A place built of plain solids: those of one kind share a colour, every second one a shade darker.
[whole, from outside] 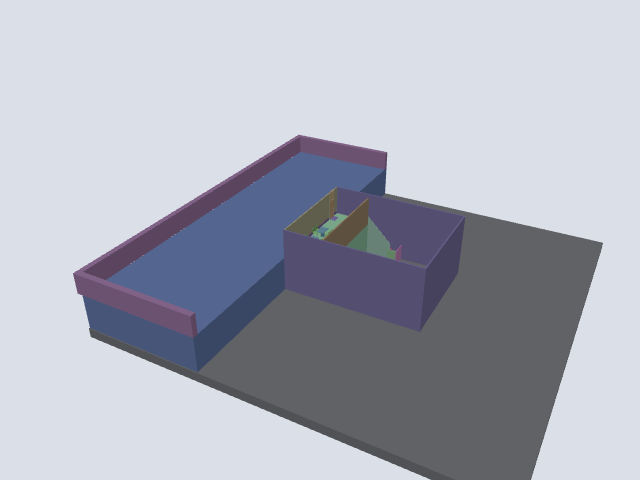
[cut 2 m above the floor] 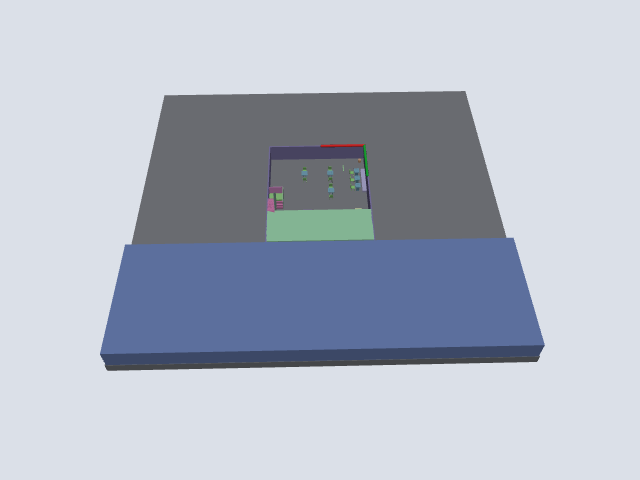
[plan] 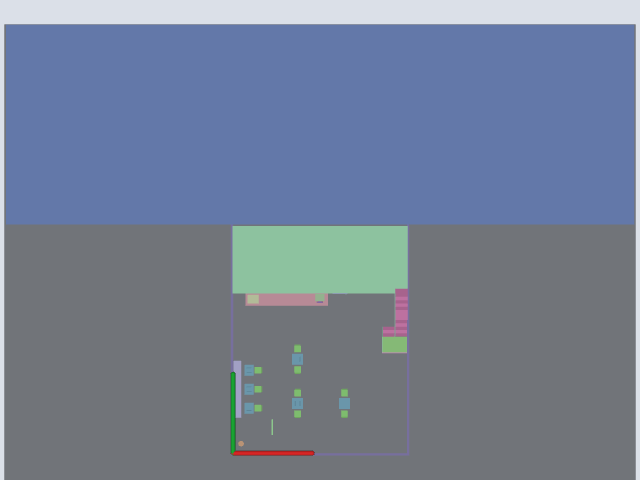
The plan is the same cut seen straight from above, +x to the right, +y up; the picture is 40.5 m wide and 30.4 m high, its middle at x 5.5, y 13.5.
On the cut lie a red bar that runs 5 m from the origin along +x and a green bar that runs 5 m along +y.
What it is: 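A cafe in the deep cellar of an old town house, fitted out in the 2010s to 2020s; 11.0 x 14.3 m; the hall a cellar under a ceiling 2.61 m high; over the flight a stairwell up to the entrance level's ceiling, 6.91 m over the hall's floor; the entrance level at street height, 3.71 m over the hall's floor, over the rear 4.2 m, with the street door 0.95 x 2.15 m and a glazed street front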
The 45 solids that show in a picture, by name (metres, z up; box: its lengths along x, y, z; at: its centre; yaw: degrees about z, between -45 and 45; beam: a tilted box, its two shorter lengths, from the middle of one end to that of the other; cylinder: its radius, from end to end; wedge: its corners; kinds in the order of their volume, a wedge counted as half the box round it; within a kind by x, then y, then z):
{
 "street_ground_1": {"box": [39.8, 12.65, 3.76], "at": [5.5, 20.8, 1.83]},
 "upper_1": {"box": [11.11, 4.27, 3.76], "at": [5.5, 12.24, 1.83]},
 "street_hedge_1": {"box": [0.6, 12.65, 2.2], "at": [-14.1, 20.8, 4.81]},
 "street_hedge_2": {"box": [39.8, 0.6, 2.2], "at": [5.5, 27.43, 4.81]},
 "street_hedge_3": {"box": [0.6, 12.65, 2.2], "at": [25.11, 20.8, 4.81]},
 "wall_1": {"box": [0.15, 14.63, 6.96], "at": [-0.07, 7.17, 3.43]},
 "wall_2": {"box": [5.26, 0.15, 6.96], "at": [2.48, -0.07, 3.43]},
 "wall_3": {"box": [1.5, 0.15, 6.96], "at": [5.56, -0.07, 3.43]},
 "wall_4": {"box": [5.15, 0.15, 6.96], "at": [8.59, -0.07, 3.43]},
 "wall_5": {"box": [0.15, 14.63, 6.96], "at": [11.09, 7.17, 3.43]},
 "entrance_wall_1": {"box": [10.22, 0.15, 3.25], "at": [5.11, 10.19, 5.29]},
 "window_wall_1": {"box": [9.11, 0.15, 3.2], "at": [4.55, 14.4, 5.31]},
 "window_wall_2": {"box": [0.7, 0.15, 3.2], "at": [10.66, 14.4, 5.31]},
 "stair_step_1": {"box": [0.8, 0.51, 0.66], "at": [9.88, 7.33, 0.28]},
 "stair_step_2": {"box": [0.79, 0.42, 1.07], "at": [10.66, 7.59, 0.49]},
 "stair_step_3": {"box": [0.79, 0.42, 1.69], "at": [10.66, 8.22, 0.8]},
 "stair_step_4": {"box": [0.79, 0.42, 2.11], "at": [10.66, 8.64, 1.0]},
 "stair_step_5": {"box": [0.79, 0.42, 2.93], "at": [10.66, 9.48, 1.42]},
 "stair_step_6": {"box": [0.79, 0.51, 3.55], "at": [10.66, 10.15, 1.73]},
 "stair_landing_1": {"box": [1.58, 1.01, 0.87], "at": [10.27, 6.88, 0.38]},
 "street_door_wall_1": {"box": [1.2, 0.15, 3.2], "at": [9.71, 14.4, 5.31]},
 "bench_upholstered_1": {"box": [0.5, 3.6, 0.25], "at": [0.27, 4.05, 0.33]},
 "stair_guard_1": {"wedge": [[10.22, 7.38, -0.02], [10.22, 7.38, 1.97], [10.22, 10.12, -0.02], [10.22, 10.12, 4.67], [10.28, 7.38, -0.02], [10.28, 7.38, 1.97], [10.28, 10.12, -0.02], [10.28, 10.12, 4.67]]},
 "meeting_table_1": {"box": [0.6, 0.7, 0.07], "at": [1.01, 2.85, 0.71]},
 "meeting_table_2": {"box": [0.6, 0.7, 0.07], "at": [1.01, 4.05, 0.71]},
 "meeting_table_3": {"box": [0.6, 0.7, 0.07], "at": [1.01, 5.25, 0.71]},
 "meeting_table_4": {"box": [0.7, 0.7, 0.07], "at": [4.08, 3.15, 0.71]},
 "meeting_table_5": {"box": [0.7, 0.7, 0.07], "at": [4.08, 5.95, 0.71]},
 "meeting_table_6": {"box": [1.2, 0.8, 0.07], "at": [5.6, 13.22, 4.42]},
 "meeting_table_7": {"box": [0.7, 0.7, 0.07], "at": [7.05, 3.15, 0.71]},
 "display_1": {"box": [0.73, 0.56, 0.46], "at": [1.26, 9.75, 1.27]},
 "counter_top_1": {"box": [5.23, 0.78, 0.04], "at": [3.4, 9.73, 1.02]},
 "coffee_machine_1": {"box": [0.6, 0.45, 0.45], "at": [5.49, 9.85, 1.26]},
 "stair_guard_landing_1": {"wedge": [[9.43, 6.32, -0.02], [9.43, 6.32, 1.77], [9.43, 6.38, -0.02], [9.43, 6.38, 1.77], [11.06, 6.32, -0.02], [11.06, 6.32, 1.77], [11.06, 6.38, -0.02], [11.06, 6.38, 1.77]]},
 "street_door_leaf_1": {"box": [0.95, 0.04, 2.15], "at": [9.71, 14.31, 4.79]},
 "side_chair_1": {"box": [0.42, 0.42, 0.04], "at": [1.56, 2.85, 0.43]},
 "side_chair_2": {"box": [0.42, 0.42, 0.04], "at": [1.56, 4.05, 0.43]},
 "side_chair_3": {"box": [0.42, 0.42, 0.04], "at": [1.56, 5.25, 0.43]},
 "side_chair_4": {"box": [0.42, 0.42, 0.04], "at": [4.08, 2.5, 0.43]},
 "side_chair_5": {"box": [0.42, 0.42, 0.04], "at": [4.08, 3.8, 0.43]},
 "side_chair_6": {"box": [0.42, 0.42, 0.04], "at": [4.08, 5.3, 0.43]},
 "side_chair_7": {"box": [0.42, 0.42, 0.04], "at": [4.08, 6.6, 0.43]},
 "side_chair_8": {"box": [0.42, 0.42, 0.04], "at": [7.05, 2.5, 0.43]},
 "side_chair_9": {"box": [0.42, 0.42, 0.04], "at": [7.05, 3.8, 0.43]},
 "stair_guard_side_1": {"wedge": [[9.43, 6.38, -0.02], [9.43, 6.38, 1.77], [9.43, 7.38, -0.02], [9.43, 7.38, 1.77], [9.49, 6.38, -0.02], [9.49, 6.38, 1.77], [9.49, 7.38, -0.02], [9.49, 7.38, 1.77]]}
}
